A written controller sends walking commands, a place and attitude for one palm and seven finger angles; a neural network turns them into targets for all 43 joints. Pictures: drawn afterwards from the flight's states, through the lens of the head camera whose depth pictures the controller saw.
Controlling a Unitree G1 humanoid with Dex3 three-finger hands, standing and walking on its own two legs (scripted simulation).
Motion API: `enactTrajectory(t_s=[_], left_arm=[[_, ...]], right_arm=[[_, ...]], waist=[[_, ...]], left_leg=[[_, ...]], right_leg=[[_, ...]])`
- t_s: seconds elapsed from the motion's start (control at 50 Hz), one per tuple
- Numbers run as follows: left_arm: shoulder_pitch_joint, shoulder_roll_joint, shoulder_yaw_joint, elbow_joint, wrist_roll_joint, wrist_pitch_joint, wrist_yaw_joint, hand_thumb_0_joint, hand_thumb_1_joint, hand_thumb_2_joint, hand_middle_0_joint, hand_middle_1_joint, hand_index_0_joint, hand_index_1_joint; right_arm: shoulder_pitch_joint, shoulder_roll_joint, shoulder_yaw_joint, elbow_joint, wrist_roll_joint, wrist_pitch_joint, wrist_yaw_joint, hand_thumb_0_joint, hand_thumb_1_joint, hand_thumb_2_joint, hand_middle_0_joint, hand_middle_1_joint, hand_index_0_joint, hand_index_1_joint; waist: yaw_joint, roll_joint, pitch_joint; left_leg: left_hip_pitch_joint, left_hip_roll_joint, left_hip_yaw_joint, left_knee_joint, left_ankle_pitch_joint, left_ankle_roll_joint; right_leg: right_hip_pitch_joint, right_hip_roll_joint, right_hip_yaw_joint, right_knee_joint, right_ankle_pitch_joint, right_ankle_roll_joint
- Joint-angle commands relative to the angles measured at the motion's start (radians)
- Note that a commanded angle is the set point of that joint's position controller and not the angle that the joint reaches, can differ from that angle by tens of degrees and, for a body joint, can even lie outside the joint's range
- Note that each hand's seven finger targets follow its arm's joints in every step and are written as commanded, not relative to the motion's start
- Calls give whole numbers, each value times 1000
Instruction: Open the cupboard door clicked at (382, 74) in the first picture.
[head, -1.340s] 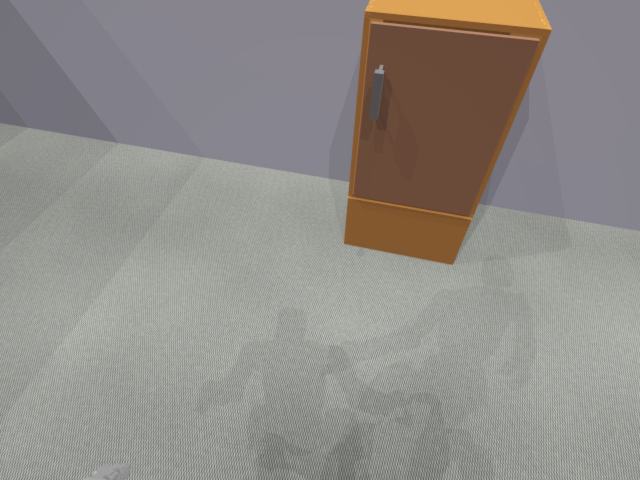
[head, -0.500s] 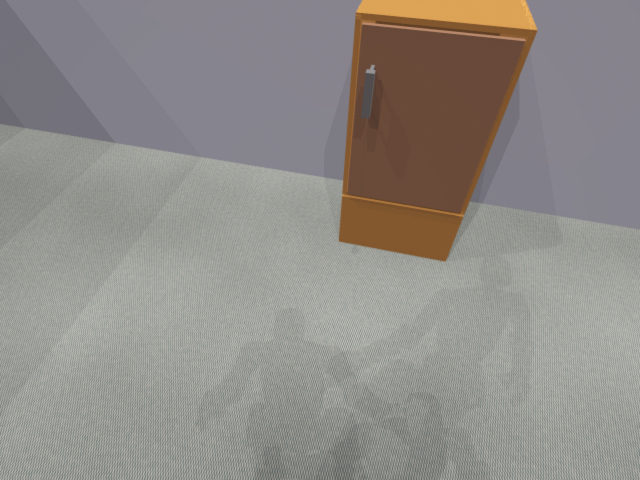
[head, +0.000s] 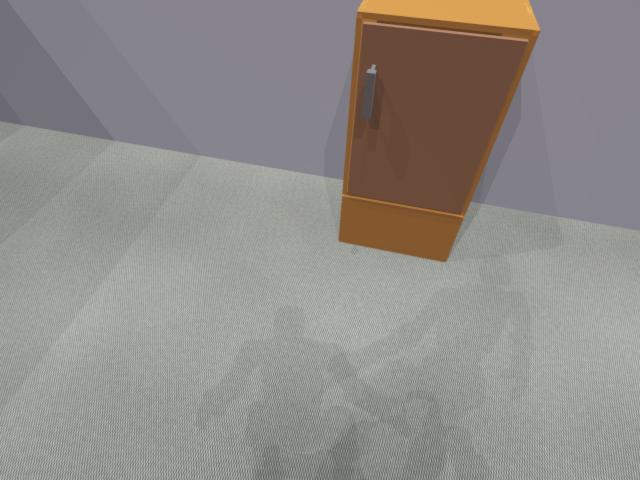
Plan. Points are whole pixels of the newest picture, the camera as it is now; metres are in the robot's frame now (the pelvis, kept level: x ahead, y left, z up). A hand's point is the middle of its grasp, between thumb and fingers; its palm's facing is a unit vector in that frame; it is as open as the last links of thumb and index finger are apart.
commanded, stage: look at it before walking up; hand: left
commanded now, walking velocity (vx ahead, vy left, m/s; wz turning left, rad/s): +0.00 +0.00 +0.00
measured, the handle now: (369, 91) +1.13 -0.08 -0.06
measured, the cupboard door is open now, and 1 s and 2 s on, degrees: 0 0 0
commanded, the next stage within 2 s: walk to a spot facing it in 0.20 s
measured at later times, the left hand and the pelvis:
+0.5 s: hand out of the picture +0.06 +0.22 -0.17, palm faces -0.06 -0.96 -0.27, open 7.3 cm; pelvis +0.02 +0.00 -0.01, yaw -4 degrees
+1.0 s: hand out of the picture +0.14 +0.12 -0.17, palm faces -0.17 -0.97 -0.14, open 7.3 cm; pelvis +0.17 -0.04 -0.01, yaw -15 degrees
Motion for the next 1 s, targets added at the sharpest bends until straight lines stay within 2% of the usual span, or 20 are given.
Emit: enactTrajectory(t_s=[0.0, 0.28, 0.32, 0.38, 0.44, 0.48, 0.5, 0.52, 0.56, 0.58, 0.6, 0.62, 0.64, 0.66, 0.68, 0.7, 0.74, 0.78, 0.84, 0.98], left_arm=[[-41, 211, 40, -66, -4, -22, 19, 0, 900, 900, -200, -300, -200, -300], [-44, 214, 42, -66, -4, -22, 18, 0, 900, 900, -200, -300, -200, -300], [19, 103, 21, -41, -5, 0, 19, 0, 900, 900, -200, -300, -200, -300], [51, 107, 34, -62, 4, 24, 2, 0, 900, 900, -200, -300, -200, -300], [76, 97, 51, -103, 7, 24, -14, 0, 900, 900, -200, -300, -200, -300], [72, 52, 56, -131, 6, 14, -22, 0, 900, 900, -200, -300, -200, -300], [39, 35, 58, -155, 5, 9, -25, 0, 900, 900, -200, -300, -200, -300], [10, 28, 62, -175, 6, 4, -28, 0, 900, 900, -200, -300, -200, -300], [19, 5, 68, -183, 4, -8, -34, 0, 900, 900, -200, -300, -200, -300], [75, -13, 72, -168, 4, -11, -36, 0, 900, 900, -200, -300, -200, -300], [176, -22, 76, -132, 6, -13, -37, 0, 900, 900, -200, -300, -200, -300], [340, 12, 86, -78, 11, -20, -32, 0, 900, 900, -200, -300, -200, -300], [473, 148, 114, -42, 19, -37, -9, 0, 900, 900, -200, -300, -200, -300], [518, 144, 108, -36, -3, -38, 9, 0, 900, 900, -200, -300, -200, -300], [449, 121, 104, -50, -5, -42, 15, 0, 900, 900, -200, -300, -200, -300], [393, 79, 95, -68, -4, -46, 12, 0, 900, 900, -200, -300, -200, -300], [312, 25, 81, -86, 2, -52, 16, 0, 900, 900, -200, -300, -200, -300], [313, -6, 72, -80, 5, -63, 18, 0, 900, 900, -200, -300, -200, -300], [327, -17, 69, -58, 6, -75, 22, 0, 900, 900, -200, -300, -200, -300], [372, -46, 63, -14, 10, -74, 36, 0, 900, 900, -200, -300, -200, -300]], right_arm=[[-53, -208, -41, -61, 0, -23, -17, 0, -900, -900, 200, 300, 200, 300], [-57, -211, -41, -63, 0, -23, -18, 0, -900, -900, 200, 300, 200, 300], [-2, -99, -16, -39, -8, -6, -15, 0, -900, -900, 200, 300, 200, 300], [43, -105, -30, -51, -16, 7, -12, 0, -900, -900, 200, 300, 200, 300], [81, -145, -56, -77, -16, 6, -14, 0, -900, -900, 200, 300, 200, 300], [127, -177, -74, -84, -13, -7, -19, 0, -900, -900, 200, 300, 200, 300], [152, -176, -83, -85, -12, -18, -20, 0, -900, -900, 200, 300, 200, 300], [175, -163, -85, -84, -13, -26, -21, 0, -900, -900, 200, 300, 200, 300], [170, -135, -84, -86, -16, -33, -23, 0, -900, -900, 200, 300, 200, 300], [140, -123, -83, -93, -19, -34, -23, 0, -900, -900, 200, 300, 200, 300], [101, -114, -79, -100, -19, -32, -23, 0, -900, -900, 200, 300, 200, 300], [71, -81, -73, -115, -14, -32, -19, 0, -900, -900, 200, 300, 200, 300], [49, 8, -52, -163, -1, -34, -9, 0, -900, -900, 200, 300, 200, 300], [-22, -8, -53, -204, -9, -41, -6, 0, -900, -900, 200, 300, 200, 300], [-4, -18, -63, -191, -8, -45, -6, 0, -900, -900, 200, 300, 200, 300], [-12, -2, -65, -176, -8, -47, -3, 0, -900, -900, 200, 300, 200, 300], [25, 19, -68, -145, -18, -38, 3, 0, -900, -900, 200, 300, 200, 300], [73, 52, -66, -128, -21, -26, 4, 0, -900, -900, 200, 300, 200, 300], [86, 72, -69, -130, -17, -17, 10, 0, -900, -900, 200, 300, 200, 300], [-53, 112, -59, -189, -9, -30, 21, 0, -900, -900, 200, 300, 200, 300]], waist=[[-4, -3, -54], [-3, -1, -66], [-3, -8, -57], [-4, -4, 27], [-10, 48, 89], [-29, 158, 107], [-43, 188, 100], [-54, 178, 103], [-36, 146, 90], [-4, 135, 73], [49, 107, 49], [125, -34, -8], [160, -425, -18], [162, -324, -6], [118, -218, 28], [98, -122, 62], [47, -37, 90], [13, -44, 78], [-4, -61, 60], [36, -120, 95]], left_leg=[[18, 119, -97, -54, 153, 29], [36, 122, -95, -63, 166, 28], [41, 117, -55, -34, 36, 7], [-27, 120, -51, -38, -288, 18], [-26, 185, -121, -66, -443, 61], [28, 306, -237, -151, -462, 128], [93, 366, -256, -173, -349, 170], [133, 386, -247, -160, -225, 192], [117, 384, -149, -92, -31, 176], [56, 358, -74, -35, 18, 143], [-54, 303, 19, 84, -3, 97], [-187, 211, 117, 339, -41, 45], [-515, 59, 201, 682, -339, -24], [-584, 48, 73, 795, -379, -12], [-595, 99, 16, 825, -279, 0], [-583, 120, 14, 842, -208, -3], [-534, 139, 9, 824, -119, -17], [-519, 137, 25, 790, -64, -33], [-532, 136, 42, 725, -5, -49], [-496, 114, 96, 441, 34, -36]], right_leg=[[9, -114, 93, -63, 161, -38], [23, -115, 92, -69, 173, -37], [-10, -101, 103, -65, 35, -27], [-118, -67, 142, -57, -277, -45], [-250, -9, 119, 63, -343, -54], [-347, 47, 9, 284, -241, -36], [-415, 17, -25, 384, -265, -24], [-461, -17, -14, 420, -300, -19], [-402, -52, -28, 377, -310, -21], [-292, -54, -48, 307, -272, -24], [-109, -29, -87, 211, -174, -28], [107, -19, -50, 70, -82, -38], [260, -290, 427, -115, -134, -124], [238, -360, 628, -191, -39, -183], [208, -352, 551, -171, -62, -221], [123, -321, 513, -176, -111, -228], [26, -284, 405, -188, -85, -218], [7, -243, 300, -183, 66, -196], [42, -211, 210, -182, 176, -189], [99, -189, 140, -150, 386, -173]])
